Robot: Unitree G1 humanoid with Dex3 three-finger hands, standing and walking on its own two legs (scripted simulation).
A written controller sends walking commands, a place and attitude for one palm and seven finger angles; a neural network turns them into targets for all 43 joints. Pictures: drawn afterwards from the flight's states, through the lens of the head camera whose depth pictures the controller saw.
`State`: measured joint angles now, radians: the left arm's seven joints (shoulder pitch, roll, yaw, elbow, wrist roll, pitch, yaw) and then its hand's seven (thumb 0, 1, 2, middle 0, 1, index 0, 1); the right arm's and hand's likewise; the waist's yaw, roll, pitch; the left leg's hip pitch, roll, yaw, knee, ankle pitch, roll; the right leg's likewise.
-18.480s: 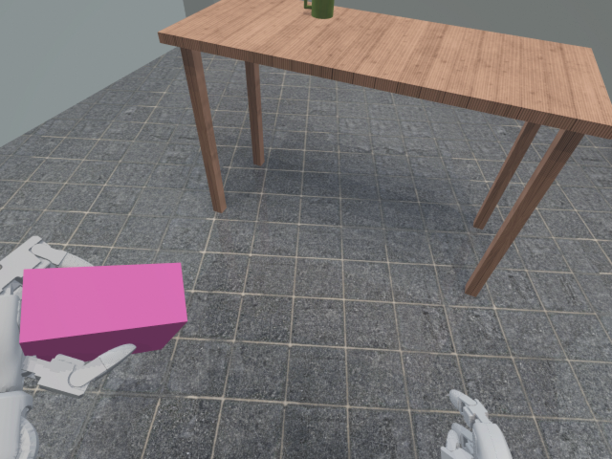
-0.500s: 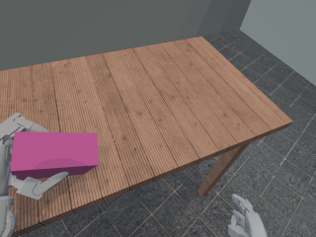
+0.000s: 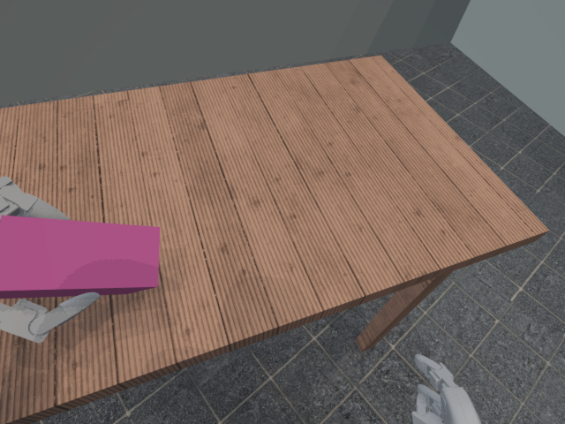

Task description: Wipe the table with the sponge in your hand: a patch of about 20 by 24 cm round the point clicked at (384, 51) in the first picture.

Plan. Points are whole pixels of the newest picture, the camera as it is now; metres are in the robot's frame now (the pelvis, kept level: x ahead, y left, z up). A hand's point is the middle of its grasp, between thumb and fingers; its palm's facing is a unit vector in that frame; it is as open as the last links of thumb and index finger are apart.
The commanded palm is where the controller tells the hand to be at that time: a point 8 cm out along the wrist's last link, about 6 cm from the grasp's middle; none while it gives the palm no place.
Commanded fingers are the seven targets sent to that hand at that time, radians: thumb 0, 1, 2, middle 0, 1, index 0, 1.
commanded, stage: come to a stop and stand still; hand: left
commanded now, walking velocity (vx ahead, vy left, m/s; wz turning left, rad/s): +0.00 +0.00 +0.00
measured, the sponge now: (100, 263) +0.25 +0.22 +0.13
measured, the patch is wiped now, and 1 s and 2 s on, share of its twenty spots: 0.00 0.00 0.00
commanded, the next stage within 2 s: look again from close up in 0.62 s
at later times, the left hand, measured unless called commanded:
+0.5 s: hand (39, 323) +0.18 +0.24 +0.16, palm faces +0.37 -0.87 -0.33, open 10.1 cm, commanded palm +0.12 +0.27 +0.18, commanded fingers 0.00 0.10 1.30 -1.20 -1.60 -1.20 -1.60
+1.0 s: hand (14, 320) +0.18 +0.25 +0.17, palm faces +0.38 -0.86 -0.34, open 10.1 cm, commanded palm +0.12 +0.28 +0.18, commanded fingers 0.00 0.10 1.30 -1.20 -1.60 -1.20 -1.60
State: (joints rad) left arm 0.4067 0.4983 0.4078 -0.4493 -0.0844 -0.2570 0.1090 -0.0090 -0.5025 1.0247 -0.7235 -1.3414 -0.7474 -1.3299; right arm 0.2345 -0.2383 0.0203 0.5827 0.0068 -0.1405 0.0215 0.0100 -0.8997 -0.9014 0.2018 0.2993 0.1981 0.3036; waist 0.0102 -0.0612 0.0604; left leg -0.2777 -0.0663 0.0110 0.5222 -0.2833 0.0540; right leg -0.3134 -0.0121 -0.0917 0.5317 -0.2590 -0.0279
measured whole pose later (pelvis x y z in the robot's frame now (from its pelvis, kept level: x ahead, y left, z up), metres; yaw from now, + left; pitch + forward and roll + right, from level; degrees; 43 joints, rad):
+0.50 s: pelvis -0.04 -0.01 +0.00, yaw +0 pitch +0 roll +0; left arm 0.42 0.40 0.33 -0.42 -0.11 -0.21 0.12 -0.01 -0.50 1.03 -0.72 -1.34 -0.75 -1.33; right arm 0.22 -0.22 0.03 0.59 0.03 -0.17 0.01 0.01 -0.90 -0.90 0.20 0.30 0.20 0.30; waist 0.02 -0.03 0.04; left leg -0.28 -0.05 0.00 0.51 -0.22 0.04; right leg -0.30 0.01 -0.11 0.48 -0.18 -0.05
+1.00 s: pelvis -0.04 +0.00 +0.00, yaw +0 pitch -1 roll +0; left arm 0.44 0.40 0.35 -0.44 -0.12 -0.19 0.13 -0.01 -0.50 1.03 -0.72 -1.34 -0.75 -1.33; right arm 0.21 -0.21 0.02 0.59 0.03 -0.17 0.00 0.01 -0.90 -0.90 0.20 0.30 0.20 0.30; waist 0.01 -0.02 0.03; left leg -0.25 -0.07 0.01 0.46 -0.20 0.05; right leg -0.28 -0.01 -0.10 0.46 -0.17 -0.03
